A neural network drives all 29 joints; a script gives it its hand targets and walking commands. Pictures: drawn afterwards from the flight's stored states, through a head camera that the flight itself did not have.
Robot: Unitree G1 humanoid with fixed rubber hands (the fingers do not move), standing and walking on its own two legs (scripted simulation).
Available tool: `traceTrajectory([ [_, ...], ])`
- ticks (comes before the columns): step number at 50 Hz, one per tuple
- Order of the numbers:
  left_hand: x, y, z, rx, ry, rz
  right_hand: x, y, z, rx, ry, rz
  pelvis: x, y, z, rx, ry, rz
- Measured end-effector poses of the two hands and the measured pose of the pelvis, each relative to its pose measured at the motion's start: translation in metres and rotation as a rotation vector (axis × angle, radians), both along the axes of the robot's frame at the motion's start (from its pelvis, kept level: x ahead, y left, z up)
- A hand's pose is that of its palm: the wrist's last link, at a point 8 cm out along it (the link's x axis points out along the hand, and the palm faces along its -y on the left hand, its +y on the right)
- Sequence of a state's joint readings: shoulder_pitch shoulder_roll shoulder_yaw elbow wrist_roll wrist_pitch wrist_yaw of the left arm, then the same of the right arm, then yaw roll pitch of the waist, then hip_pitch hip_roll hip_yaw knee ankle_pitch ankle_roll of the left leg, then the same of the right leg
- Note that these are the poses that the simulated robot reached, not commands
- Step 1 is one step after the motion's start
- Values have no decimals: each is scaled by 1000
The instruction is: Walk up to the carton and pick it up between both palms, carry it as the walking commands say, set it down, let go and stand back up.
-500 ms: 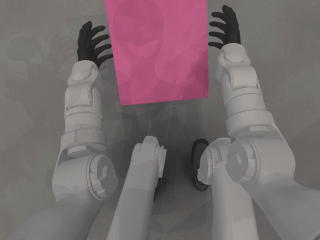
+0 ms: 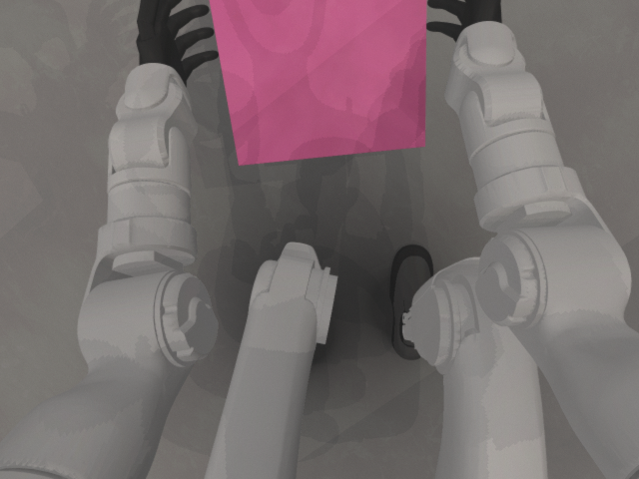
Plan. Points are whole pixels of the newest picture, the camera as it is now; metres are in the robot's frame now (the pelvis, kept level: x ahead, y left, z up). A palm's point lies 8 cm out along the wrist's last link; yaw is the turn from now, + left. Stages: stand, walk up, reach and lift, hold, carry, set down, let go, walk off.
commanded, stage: set down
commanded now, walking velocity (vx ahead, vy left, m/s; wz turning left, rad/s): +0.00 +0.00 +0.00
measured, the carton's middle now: (319, 42) +0.56 +0.07 -0.24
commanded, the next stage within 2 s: none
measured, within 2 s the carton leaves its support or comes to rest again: neither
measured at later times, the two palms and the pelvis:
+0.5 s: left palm (188, 74) +0.51 +0.22 -0.22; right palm (449, 38) +0.56 -0.09 -0.22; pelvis +0.00 +0.01 -0.05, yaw +0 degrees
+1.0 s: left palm (188, 75) +0.51 +0.23 -0.22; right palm (449, 37) +0.57 -0.09 -0.23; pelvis +0.00 +0.01 -0.05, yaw +1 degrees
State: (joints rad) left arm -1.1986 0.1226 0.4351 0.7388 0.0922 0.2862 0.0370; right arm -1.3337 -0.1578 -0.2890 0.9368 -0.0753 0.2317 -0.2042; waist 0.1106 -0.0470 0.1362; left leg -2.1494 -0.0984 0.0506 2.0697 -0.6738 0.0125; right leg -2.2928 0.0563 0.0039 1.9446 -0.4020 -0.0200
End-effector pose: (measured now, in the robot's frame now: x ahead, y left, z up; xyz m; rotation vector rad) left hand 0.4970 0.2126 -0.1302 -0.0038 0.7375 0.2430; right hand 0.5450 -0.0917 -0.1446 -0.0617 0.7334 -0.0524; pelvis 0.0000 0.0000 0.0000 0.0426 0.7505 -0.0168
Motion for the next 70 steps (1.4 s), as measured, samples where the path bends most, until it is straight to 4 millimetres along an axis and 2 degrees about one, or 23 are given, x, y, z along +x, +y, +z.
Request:
traceTrajectory([
  [20,12,5,-75,-27,31,-40,14,1,-72,-14,37,29,-2,5,-39,-16,-86,20],
  [24,14,10,-85,-24,41,-35,17,6,-76,6,41,44,-1,6,-45,-24,-120,18],
  [40,20,8,-84,-19,37,-70,17,-1,-78,17,26,51,-6,10,-52,-27,-172,29],
  [50,15,15,-93,-13,57,-66,20,6,-82,39,33,79,-4,5,-55,-19,-187,30],
  [70,20,17,-99,-30,50,-78,26,5,-88,47,33,97,1,5,-60,-21,-191,35],
])
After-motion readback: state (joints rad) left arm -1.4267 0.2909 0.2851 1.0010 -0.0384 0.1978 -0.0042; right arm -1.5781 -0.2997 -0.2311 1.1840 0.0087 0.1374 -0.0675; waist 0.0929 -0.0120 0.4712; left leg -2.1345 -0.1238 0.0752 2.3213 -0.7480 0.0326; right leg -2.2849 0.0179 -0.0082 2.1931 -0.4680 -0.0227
